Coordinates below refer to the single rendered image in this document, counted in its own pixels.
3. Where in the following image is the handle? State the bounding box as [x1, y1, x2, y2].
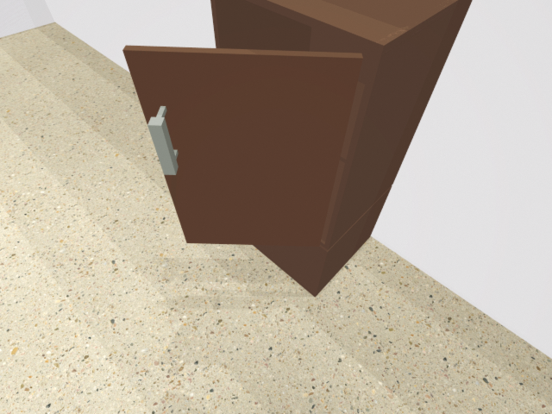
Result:
[147, 106, 179, 175]

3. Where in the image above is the cupboard door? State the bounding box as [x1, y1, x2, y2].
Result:
[123, 46, 363, 247]

